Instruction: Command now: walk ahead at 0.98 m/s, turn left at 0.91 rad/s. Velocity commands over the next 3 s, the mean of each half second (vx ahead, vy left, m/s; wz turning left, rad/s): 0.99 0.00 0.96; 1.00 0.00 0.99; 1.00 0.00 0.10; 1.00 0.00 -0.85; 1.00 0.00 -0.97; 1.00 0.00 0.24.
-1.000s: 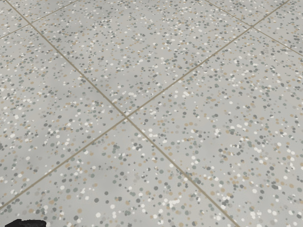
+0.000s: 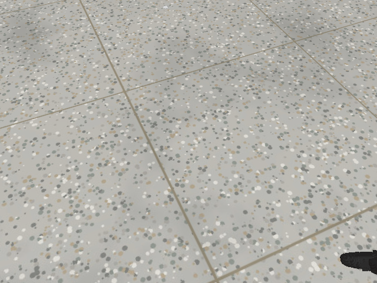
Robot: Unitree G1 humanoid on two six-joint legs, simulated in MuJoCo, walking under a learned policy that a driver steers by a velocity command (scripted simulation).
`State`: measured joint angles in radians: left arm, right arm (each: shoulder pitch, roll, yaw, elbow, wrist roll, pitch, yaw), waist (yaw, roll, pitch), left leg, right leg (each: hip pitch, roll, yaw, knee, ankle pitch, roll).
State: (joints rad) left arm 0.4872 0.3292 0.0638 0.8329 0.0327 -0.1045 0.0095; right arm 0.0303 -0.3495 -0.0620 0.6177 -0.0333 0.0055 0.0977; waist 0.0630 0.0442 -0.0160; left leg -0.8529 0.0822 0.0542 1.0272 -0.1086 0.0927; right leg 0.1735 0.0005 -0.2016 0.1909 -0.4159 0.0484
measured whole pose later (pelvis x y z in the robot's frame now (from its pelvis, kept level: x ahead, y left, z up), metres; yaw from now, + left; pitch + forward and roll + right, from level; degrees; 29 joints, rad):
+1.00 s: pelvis +0.84 +0.34 -0.02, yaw +57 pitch +1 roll -2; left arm 0.55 0.25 0.03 0.89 0.04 -0.06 0.02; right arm -0.02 -0.31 -0.01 0.60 -0.02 -0.02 0.08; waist 0.05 0.06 0.05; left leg -0.55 -0.07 0.15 0.68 -0.17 0.22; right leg 0.20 -0.05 -0.31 0.64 -0.38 0.06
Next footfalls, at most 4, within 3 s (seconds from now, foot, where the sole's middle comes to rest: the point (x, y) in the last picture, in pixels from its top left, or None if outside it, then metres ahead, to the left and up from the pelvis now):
0.12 left None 0.30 0.08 -0.75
0.54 right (195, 208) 0.75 0.06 -0.75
1.00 left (98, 166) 0.93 0.48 -0.75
1.44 right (42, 108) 1.26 0.83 -0.75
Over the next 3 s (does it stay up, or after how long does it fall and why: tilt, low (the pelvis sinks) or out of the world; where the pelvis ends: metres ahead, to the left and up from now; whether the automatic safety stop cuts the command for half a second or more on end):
stays up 2.32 1.46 0.02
